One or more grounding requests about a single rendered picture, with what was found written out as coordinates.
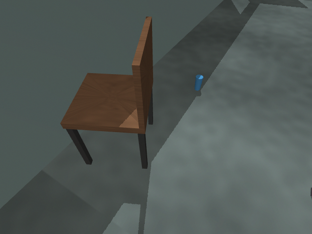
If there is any cup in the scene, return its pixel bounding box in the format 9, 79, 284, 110
195, 75, 203, 91

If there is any chair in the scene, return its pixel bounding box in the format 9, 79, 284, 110
60, 17, 153, 169

